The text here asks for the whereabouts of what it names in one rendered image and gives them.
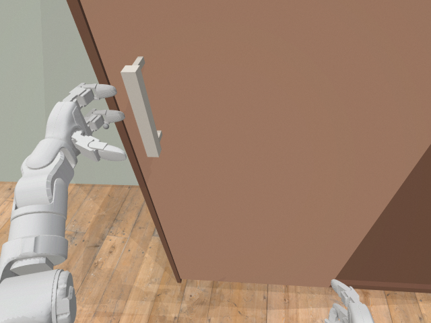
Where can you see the handle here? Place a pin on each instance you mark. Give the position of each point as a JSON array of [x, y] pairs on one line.
[[136, 91]]

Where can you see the right robot hand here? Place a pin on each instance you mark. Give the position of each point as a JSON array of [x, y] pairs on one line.
[[356, 311]]

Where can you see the wardrobe door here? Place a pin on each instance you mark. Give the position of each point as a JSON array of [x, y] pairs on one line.
[[287, 125], [397, 248]]

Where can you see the left robot hand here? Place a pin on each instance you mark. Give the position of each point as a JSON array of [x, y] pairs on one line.
[[66, 120]]

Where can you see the robot left upper arm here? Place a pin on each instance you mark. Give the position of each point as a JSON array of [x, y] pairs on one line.
[[44, 297]]

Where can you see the left robot forearm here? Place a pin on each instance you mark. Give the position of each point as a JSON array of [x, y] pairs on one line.
[[36, 239]]

